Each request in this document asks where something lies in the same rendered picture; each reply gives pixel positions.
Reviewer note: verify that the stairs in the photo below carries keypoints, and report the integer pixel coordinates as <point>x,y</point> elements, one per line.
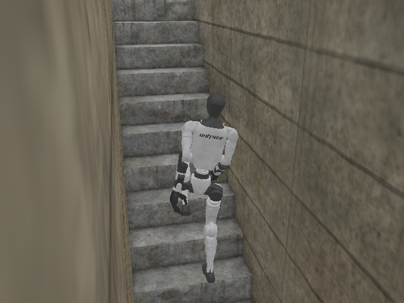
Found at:
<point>162,84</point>

